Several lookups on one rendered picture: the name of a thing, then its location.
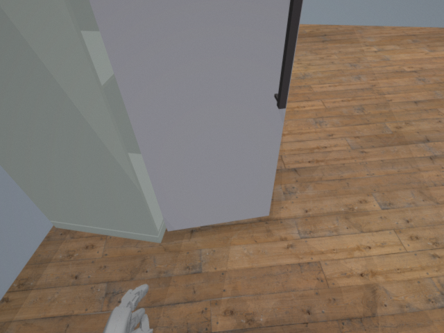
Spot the fridge door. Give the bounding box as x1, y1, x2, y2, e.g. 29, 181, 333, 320
89, 0, 303, 231

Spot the robot left hand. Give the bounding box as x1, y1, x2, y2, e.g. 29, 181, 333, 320
103, 284, 153, 333

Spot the handle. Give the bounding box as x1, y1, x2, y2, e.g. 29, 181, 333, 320
274, 0, 302, 109

